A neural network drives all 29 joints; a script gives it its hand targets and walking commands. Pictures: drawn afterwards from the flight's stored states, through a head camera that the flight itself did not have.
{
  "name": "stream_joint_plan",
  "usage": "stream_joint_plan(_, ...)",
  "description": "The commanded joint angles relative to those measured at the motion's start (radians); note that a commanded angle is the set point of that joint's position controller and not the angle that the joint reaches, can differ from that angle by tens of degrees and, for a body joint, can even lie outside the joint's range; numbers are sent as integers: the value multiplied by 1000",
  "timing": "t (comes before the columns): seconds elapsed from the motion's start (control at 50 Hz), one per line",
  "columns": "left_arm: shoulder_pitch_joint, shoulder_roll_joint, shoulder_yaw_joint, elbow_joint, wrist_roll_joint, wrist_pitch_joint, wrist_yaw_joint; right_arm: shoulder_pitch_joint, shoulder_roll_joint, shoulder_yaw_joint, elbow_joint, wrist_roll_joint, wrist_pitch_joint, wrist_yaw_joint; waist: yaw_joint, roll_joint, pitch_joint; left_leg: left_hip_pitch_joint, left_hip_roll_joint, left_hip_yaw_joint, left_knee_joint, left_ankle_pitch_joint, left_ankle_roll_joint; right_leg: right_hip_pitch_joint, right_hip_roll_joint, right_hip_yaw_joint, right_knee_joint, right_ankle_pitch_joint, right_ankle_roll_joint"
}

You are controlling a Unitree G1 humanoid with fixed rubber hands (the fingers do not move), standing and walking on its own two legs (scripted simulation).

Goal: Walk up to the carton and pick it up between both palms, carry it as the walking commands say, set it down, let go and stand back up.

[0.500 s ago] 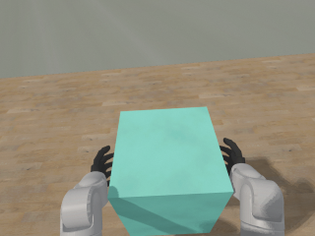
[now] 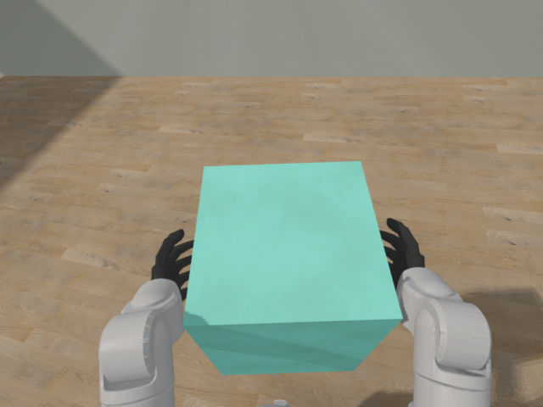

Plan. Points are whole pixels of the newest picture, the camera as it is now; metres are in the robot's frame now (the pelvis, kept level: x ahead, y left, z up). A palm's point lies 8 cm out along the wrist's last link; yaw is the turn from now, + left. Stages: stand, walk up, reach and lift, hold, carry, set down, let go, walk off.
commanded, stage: carry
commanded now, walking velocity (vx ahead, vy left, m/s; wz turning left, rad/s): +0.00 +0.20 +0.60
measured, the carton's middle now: (285, 277) +0.31 +0.01 +0.02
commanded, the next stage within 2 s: none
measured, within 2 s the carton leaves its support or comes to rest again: neither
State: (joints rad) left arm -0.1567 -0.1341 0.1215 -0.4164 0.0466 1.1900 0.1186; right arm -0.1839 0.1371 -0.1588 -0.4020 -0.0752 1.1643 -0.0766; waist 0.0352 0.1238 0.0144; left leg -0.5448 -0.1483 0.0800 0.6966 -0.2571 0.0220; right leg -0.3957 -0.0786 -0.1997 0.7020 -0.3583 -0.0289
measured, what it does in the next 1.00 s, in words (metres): steps to the left, turning left: left foot, then right foot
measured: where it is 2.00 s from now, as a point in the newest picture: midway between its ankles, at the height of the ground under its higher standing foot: outside the picture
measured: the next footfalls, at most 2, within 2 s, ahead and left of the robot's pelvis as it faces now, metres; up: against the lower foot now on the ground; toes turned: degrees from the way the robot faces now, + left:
left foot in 0.36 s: +0.07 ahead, +0.29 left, +0.00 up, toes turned +20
right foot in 0.74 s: +0.07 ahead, +0.18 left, +0.00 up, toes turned +18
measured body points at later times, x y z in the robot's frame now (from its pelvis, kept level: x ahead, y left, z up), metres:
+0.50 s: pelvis -0.02 +0.20 +0.00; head +0.04 +0.25 +0.44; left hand +0.20 +0.43 +0.00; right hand +0.31 +0.14 +0.04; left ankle +0.03 +0.28 -0.72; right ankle -0.02 +0.03 -0.62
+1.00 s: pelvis -0.05 +0.42 -0.02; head -0.09 +0.40 +0.42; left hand +0.10 +0.68 +0.06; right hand +0.27 +0.42 +0.07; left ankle -0.10 +0.60 -0.72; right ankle +0.03 +0.17 -0.71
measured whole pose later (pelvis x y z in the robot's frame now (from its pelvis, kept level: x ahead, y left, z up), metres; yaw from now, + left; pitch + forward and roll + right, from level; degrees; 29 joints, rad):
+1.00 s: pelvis -0.05 +0.42 -0.02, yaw +32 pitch -1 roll +2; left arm -0.16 -0.13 0.10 -0.29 0.13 1.28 0.08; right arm -0.21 0.13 -0.19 -0.26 -0.11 1.25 -0.06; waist -0.03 -0.04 -0.11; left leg -0.46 0.09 -0.01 0.80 -0.31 -0.08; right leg -0.26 -0.39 -0.09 0.79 -0.47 0.20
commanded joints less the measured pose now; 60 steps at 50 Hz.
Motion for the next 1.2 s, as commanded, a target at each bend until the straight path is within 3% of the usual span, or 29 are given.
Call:
stream_joint_plan(0.0, -353, -843, -669, 88, -338, 22, -315, -434, 812, 798, -57, 341, 53, 209, -50, -281, -268, -215, 206, -128, 566, -68, -46, 326, -372, 157, -290, 460, -63)
stream_joint_plan(0.06, -453, -799, -665, 5, -336, 33, -305, -352, 825, 754, 72, 340, 73, 224, -42, -275, -229, -197, 156, 1, 368, -108, -45, 360, -349, 28, -194, 755, -2)
stream_joint_plan(0.16, -424, -745, -620, -6, -250, 50, -268, -342, 887, 759, 174, 401, 96, 258, -28, -370, -210, 8, 153, 124, 159, -97, -90, 238, -348, -54, -211, 612, 40)
stream_joint_plan(0.24, -361, -816, -604, 102, -238, 53, -276, -505, 876, 778, 36, 422, 83, 256, -35, -499, -296, 131, 192, 129, -15, 12, -72, 220, -403, -71, -140, 438, 93)
stream_joint_plan(0.26, -412, -839, -626, 89, -255, 47, -282, -534, 889, 789, 21, 433, 73, 255, -53, -447, -355, 241, 197, 68, -108, 26, -55, 185, -353, -105, 3, 299, 130)
stream_joint_plan(0.28, -425, -840, -631, 80, -258, 48, -284, -539, 896, 784, 13, 430, 63, 255, -79, -214, -315, 296, 226, -56, -262, 137, -18, 55, -264, -109, 164, 41, 155)
stream_joint_plan(0.3, -446, -862, -649, 65, -273, 42, -286, -571, 896, 776, 5, 426, 56, 257, -69, 107, -304, 373, 427, -374, -298, 519, 69, -170, -130, -99, 389, -395, 179)
stream_joint_plan(0.32, -514, -908, -680, 59, -297, 26, -290, -605, 918, 773, -15, 413, 51, 259, -70, 151, -307, 380, 472, -577, -343, 476, 118, -272, -65, 95, 534, -477, 182)
stream_joint_plan(0.38, -562, -930, -734, -12, -336, 4, -274, -461, 901, 718, 14, 392, 42, 276, -67, 68, -335, 441, 354, -389, -318, 231, 64, -362, -72, 136, 682, -268, 147)
stream_joint_plan(0.42, -633, -987, -808, -138, -411, -25, -259, -403, 926, 682, -20, 398, 13, 276, -63, 144, -524, 614, 315, -269, -198, 316, 75, -420, -80, 173, 747, -158, 117)
stream_joint_plan(0.52, -601, -974, -850, -340, -436, -62, -231, -350, 928, 681, -124, 391, -31, 260, -56, 43, -603, 671, 286, -268, -198, 677, 86, -298, -33, 149, 537, -107, 128)
stream_joint_plan(0.56, -519, -941, -824, -299, -428, -56, -229, -352, 884, 691, -173, 384, -29, 249, -55, 31, -580, 676, 288, -315, -278, 788, -3, -258, 6, 117, 454, -126, 125)
stream_joint_plan(0.58, -463, -926, -808, -266, -409, -45, -231, -331, 862, 706, -163, 374, -15, 245, -45, 64, -547, 623, 263, -301, -308, 897, -116, -192, 12, 88, 363, -171, 124)
stream_joint_plan(0.6, -365, -919, -785, -191, -384, -30, -239, -321, 822, 708, -170, 355, -5, 239, -23, 64, -529, 457, 233, -230, -296, 1093, -282, 21, 8, 44, 167, -247, 110)
stream_joint_plan(0.62, -268, -886, -765, -150, -354, -19, -242, -288, 795, 717, -140, 345, 11, 238, 26, 113, -495, 225, 132, -90, -182, 1316, -542, 301, 22, -35, -117, -284, 39)
stream_joint_plan(0.64, -234, -864, -740, -109, -346, -22, -245, -331, 793, 741, -154, 356, 24, 236, 65, -307, -513, 146, -27, 48, 445, 983, -649, 399, -94, -21, -420, -62, -54)
stream_joint_plan(0.66, -260, -900, -708, -18, -335, -13, -255, -404, 766, 754, -164, 379, 37, 230, 8, -787, -605, 48, 141, -284, 940, -362, -319, 384, -399, 368, -275, 407, -117)
stream_joint_plan(0.68, -266, -884, -695, -12, -308, -8, -262, -436, 774, 779, -214, 386, 30, 233, -42, -564, -527, -30, 243, -448, 934, -464, -144, 299, -483, 482, -130, 625, -117)
stream_joint_plan(0.7, -250, -874, -702, 39, -297, 1, -271, -427, 773, 817, -171, 409, 45, 243, -55, -371, -446, -76, 237, -423, 839, -411, -61, 266, -476, 463, -59, 775, -75)
stream_joint_plan(0.74, -343, -766, -674, -8, -292, 37, -286, -319, 754, 776, 47, 342, 72, 248, -62, -198, -295, -136, 150, -106, 538, -192, -57, 329, -390, 265, -246, 533, 25)
stream_joint_plan(0.78, -459, -762, -691, 59, -333, 44, -308, -290, 748, 710, 170, 283, 95, 246, -59, -370, -146, 16, 195, -66, 332, -135, -29, 20, -370, 53, -275, 145, 30)
stream_joint_plan(0.84, -564, -720, -685, 11, -314, 56, -293, -378, 784, 678, 182, 324, 105, 272, -57, -466, 95, 119, 175, 56, 190, -183, -108, -206, -335, 30, -325, -83, 53)
stream_joint_plan(0.9, -555, -794, -692, 24, -283, 66, -279, -502, 836, 705, 137, 402, 86, 287, -56, -143, 11, 272, 147, 45, -25, -111, -76, -179, -250, -32, -81, -12, 118)
stream_joint_plan(0.94, -568, -824, -687, 30, -290, 79, -274, -521, 857, 669, 160, 403, 78, 282, -60, 386, -127, 255, 395, -455, -265, 567, 78, -174, -51, -70, 335, -454, 220)
stream_joint_plan(0.96, -568, -867, -675, 47, -287, 68, -273, -548, 882, 674, 125, 399, 78, 284, -57, 319, -174, 188, 419, -545, -271, 599, 144, -157, -37, 77, 461, -490, 212)
stream_joint_plan(1.0, -529, -915, -670, 44, -306, 48, -264, -489, 919, 699, 97, 392, 72, 280, -63, 75, -327, 303, 353, -509, -241, 564, 144, -137, 3, 123, 448, -421, 175)
stream_joint_plan(1.04, -495, -981, -695, -22, -344, 13, -249, -476, 914, 696, -31, 410, 47, 275, -62, 104, -563, 650, 295, -343, -21, 903, 110, -261, 14, 153, 456, -273, 129)
stream_joint_plan(1.1, -609, -1042, -755, -214, -399, -30, -239, -536, 949, 708, -194, 422, -13, 263, -51, 164, -728, 696, 267, -299, -35, 757, 107, -144, 11, 164, 327, -185, 114)
stream_joint_plan(1.18, -593, -950, -774, -389, -444, -61, -248, -394, 927, 754, -247, 374, -38, 215, -38, 52, -666, 581, 324, -419, -103, 892, 169, 25, 24, 194, -10, -135, 71)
